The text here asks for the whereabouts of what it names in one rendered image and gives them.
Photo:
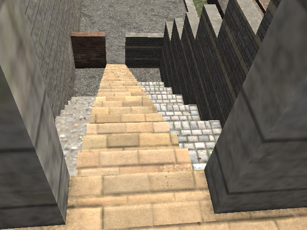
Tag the stairs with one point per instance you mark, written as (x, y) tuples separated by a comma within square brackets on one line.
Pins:
[(125, 133)]

